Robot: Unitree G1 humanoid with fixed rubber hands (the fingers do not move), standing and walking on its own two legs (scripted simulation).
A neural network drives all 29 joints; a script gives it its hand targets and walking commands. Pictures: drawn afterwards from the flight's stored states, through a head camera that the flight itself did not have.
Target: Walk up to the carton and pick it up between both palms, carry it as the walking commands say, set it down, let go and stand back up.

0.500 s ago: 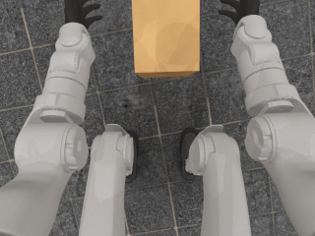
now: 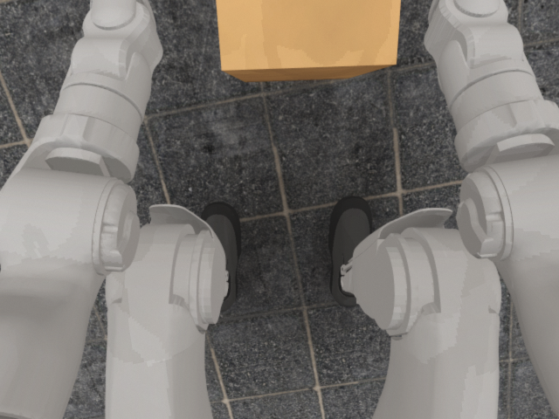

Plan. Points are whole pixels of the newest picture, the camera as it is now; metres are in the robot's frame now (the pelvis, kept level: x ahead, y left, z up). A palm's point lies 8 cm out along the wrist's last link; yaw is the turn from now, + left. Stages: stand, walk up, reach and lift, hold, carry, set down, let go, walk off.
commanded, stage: reach and lift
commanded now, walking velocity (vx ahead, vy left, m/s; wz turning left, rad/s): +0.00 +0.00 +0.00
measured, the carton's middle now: out of the picture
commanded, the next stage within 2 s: none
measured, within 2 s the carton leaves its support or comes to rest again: leaves its support in 1.40 s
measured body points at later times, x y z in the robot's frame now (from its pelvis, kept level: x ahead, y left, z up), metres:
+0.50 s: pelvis +0.00 +0.00 +0.00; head +0.37 -0.01 +0.24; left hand +0.55 +0.14 -0.19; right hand +0.56 -0.16 -0.19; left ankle +0.11 +0.12 -0.33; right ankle +0.12 -0.12 -0.33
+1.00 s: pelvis +0.00 +0.00 +0.00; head +0.38 -0.01 +0.23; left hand +0.56 +0.11 -0.19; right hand +0.57 -0.15 -0.19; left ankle +0.11 +0.12 -0.33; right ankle +0.12 -0.12 -0.33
